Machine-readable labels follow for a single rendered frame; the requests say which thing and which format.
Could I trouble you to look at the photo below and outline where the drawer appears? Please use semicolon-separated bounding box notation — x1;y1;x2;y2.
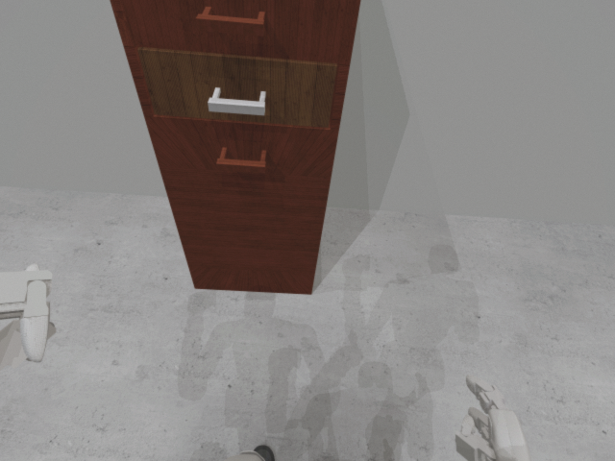
137;47;337;128

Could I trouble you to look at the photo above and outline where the left robot hand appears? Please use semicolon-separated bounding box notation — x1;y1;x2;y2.
0;263;56;371

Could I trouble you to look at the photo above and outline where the cabinet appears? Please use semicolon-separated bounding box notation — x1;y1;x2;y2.
110;0;360;295

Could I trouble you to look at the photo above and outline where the right robot hand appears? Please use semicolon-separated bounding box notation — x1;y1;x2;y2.
455;375;531;461

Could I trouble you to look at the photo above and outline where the handle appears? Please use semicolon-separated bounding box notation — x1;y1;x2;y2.
208;87;266;115
196;13;264;36
216;158;266;174

